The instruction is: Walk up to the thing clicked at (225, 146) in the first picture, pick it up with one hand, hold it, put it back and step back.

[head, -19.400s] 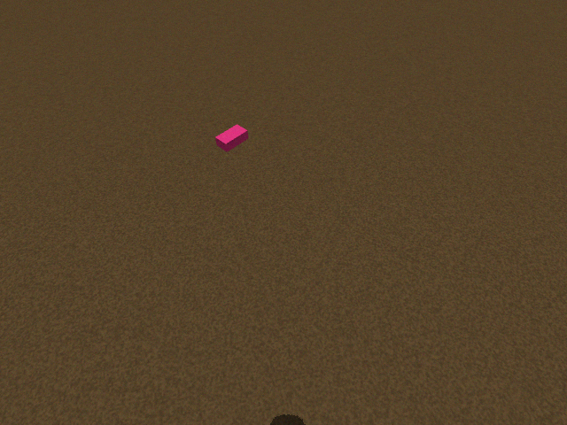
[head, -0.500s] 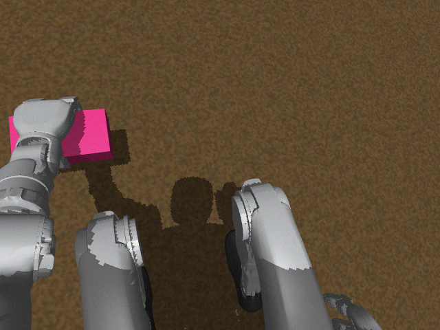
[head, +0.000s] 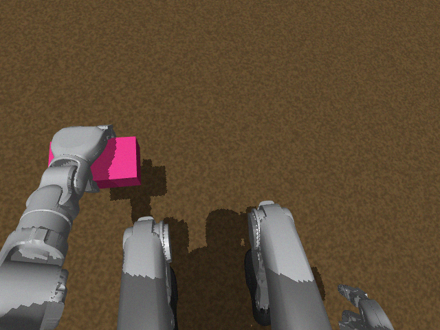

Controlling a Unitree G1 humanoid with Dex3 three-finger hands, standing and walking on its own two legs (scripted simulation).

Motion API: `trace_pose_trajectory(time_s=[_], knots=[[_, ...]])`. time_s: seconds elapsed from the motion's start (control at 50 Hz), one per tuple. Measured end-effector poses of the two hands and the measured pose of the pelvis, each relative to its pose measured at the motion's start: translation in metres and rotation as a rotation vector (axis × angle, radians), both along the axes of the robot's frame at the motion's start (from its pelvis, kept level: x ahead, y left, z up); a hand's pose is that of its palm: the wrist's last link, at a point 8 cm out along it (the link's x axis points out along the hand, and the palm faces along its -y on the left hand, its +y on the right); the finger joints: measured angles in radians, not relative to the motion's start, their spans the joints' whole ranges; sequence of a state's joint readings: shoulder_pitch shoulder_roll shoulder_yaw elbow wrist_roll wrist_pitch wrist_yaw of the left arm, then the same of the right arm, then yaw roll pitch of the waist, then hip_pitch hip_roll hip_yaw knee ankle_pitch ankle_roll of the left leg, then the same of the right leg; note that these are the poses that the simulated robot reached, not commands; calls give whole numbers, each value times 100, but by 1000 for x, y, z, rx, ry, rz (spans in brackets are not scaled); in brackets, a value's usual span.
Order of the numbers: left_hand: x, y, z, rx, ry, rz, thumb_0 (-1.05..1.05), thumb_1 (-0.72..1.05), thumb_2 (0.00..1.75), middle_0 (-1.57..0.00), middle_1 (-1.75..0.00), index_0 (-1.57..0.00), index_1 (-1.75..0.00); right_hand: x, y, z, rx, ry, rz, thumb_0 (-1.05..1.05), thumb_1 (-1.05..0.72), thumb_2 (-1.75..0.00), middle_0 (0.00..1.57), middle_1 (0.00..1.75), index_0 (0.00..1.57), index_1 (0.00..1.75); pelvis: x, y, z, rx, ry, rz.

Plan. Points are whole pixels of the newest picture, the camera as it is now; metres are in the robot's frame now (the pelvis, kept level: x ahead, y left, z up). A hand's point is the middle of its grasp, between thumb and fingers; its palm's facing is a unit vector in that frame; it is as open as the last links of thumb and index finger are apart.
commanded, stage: lift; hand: left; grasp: from above
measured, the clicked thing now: (97, 164) +0.44 +0.22 -0.14
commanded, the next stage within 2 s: hold in 1.12 s
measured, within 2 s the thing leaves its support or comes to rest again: neither
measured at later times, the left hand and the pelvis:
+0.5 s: hand (24, 158) +0.37 +0.22 +0.10, palm faces -0.46 -0.06 -0.89, open 11.7 cm; pelvis +0.02 +0.00 +0.18, yaw +2 degrees
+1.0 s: hand out of the picture +0.37 +0.22 +0.20, palm faces -0.46 -0.06 -0.88, open 11.7 cm; pelvis +0.06 -0.01 +0.29, yaw +1 degrees
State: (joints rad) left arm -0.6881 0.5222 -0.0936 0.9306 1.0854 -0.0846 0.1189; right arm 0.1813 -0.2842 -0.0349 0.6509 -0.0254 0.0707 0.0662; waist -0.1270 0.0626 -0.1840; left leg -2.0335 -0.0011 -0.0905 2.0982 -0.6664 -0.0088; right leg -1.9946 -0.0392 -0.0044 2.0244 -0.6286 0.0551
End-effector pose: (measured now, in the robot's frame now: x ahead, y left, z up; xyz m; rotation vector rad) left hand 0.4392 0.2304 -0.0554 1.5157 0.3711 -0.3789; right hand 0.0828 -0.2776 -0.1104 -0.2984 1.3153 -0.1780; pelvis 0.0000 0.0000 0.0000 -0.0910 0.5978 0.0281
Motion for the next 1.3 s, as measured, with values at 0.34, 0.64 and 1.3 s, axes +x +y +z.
trace_pose_trajectory(time_s=[0.34, 0.64, 1.3], knots=[[-50, -2, 147, -19, -8, 41, 1, -24, 72, -52, -73, -54, -64, 47, 15, 117, 18, -177, -38, 0, -91, -90, 21, 30, 21, 30, 10, -1, 120, 37, -123, 9], [-72, -7, 250, -19, 21, 63, 1, -25, 73, -53, -72, -55, -64, 49, 13, 216, 21, -232, -81, 1, -91, -91, 21, 30, 21, 30, 29, -5, 219, 65, -273, -2], [-57, -8, 347, -13, 25, 65, 1, -26, 73, -54, -71, -56, -63, 87, 11, 310, 41, -265, -89, 1, -91, -90, 21, 30, 21, 30, 76, -2, 312, 88, -439, -12]])
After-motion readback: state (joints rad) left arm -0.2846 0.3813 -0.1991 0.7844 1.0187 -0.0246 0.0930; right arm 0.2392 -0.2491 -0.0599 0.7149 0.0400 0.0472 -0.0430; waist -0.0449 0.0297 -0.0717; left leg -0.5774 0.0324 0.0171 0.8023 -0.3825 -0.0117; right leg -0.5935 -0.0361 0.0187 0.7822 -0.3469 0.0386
